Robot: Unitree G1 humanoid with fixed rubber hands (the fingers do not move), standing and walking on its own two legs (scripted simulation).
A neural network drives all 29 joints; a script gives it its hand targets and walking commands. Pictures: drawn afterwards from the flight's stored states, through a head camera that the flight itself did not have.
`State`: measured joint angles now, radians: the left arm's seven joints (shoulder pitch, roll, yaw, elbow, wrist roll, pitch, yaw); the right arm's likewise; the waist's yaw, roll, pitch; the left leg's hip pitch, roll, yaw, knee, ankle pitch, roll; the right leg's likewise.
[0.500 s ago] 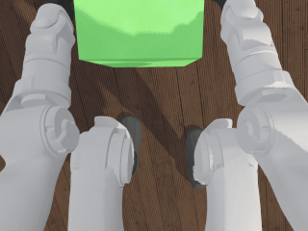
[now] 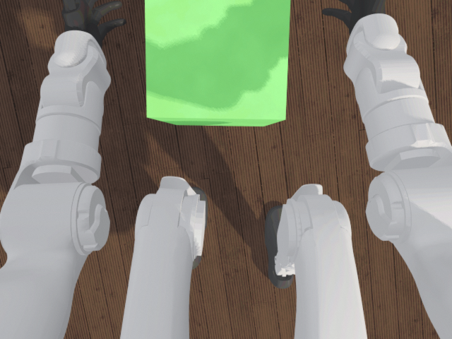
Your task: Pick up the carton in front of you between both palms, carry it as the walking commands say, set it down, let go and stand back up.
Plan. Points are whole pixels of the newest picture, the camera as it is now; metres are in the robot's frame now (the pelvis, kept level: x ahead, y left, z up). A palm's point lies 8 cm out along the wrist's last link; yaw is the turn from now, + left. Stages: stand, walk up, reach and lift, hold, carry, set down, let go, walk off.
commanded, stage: set down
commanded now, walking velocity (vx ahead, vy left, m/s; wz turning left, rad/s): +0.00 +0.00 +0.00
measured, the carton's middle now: (219, 70) +0.52 +0.06 -0.28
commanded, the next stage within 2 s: let go in 0.76 s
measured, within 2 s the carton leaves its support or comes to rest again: neither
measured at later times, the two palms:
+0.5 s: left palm out of the picture +0.52 +0.25 +0.03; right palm out of the picture +0.56 -0.15 +0.03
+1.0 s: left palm out of the picture +0.48 +0.25 +0.15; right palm out of the picture +0.51 -0.16 +0.15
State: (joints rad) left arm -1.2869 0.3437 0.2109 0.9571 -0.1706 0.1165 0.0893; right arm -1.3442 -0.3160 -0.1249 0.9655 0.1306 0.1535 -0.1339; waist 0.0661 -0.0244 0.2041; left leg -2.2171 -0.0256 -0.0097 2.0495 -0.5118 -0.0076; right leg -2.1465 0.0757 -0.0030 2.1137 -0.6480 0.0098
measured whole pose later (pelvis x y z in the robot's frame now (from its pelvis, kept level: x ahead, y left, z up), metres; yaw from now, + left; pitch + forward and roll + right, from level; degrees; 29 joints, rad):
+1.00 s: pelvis +0.05 +0.01 +0.26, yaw +0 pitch +43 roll -2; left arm -0.80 0.23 0.30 0.73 0.09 0.13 -0.05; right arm -0.85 -0.18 -0.26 0.75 -0.10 0.15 -0.05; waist 0.04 -0.02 -0.09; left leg -1.47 -0.02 -0.02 1.00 -0.27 0.01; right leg -1.42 0.05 0.04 1.03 -0.36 0.02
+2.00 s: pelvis +0.12 +0.00 +0.37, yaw +1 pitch -5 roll +1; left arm 0.22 0.21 0.05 0.41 0.02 0.15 -0.08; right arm 0.21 -0.20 -0.04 0.42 -0.02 0.14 0.07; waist 0.00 -0.02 0.12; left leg -0.11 -0.03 -0.04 0.44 -0.24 0.00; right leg -0.05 0.03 0.05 0.45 -0.31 -0.02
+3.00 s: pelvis +0.13 +0.02 +0.37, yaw +1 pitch -2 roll +0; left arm 0.18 0.37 0.01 0.87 0.03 0.00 0.02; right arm 0.14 -0.35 -0.02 0.92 -0.03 -0.01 -0.02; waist 0.00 -0.02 0.01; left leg -0.16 -0.04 -0.02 0.43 -0.24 0.03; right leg -0.08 0.01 0.06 0.40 -0.29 0.01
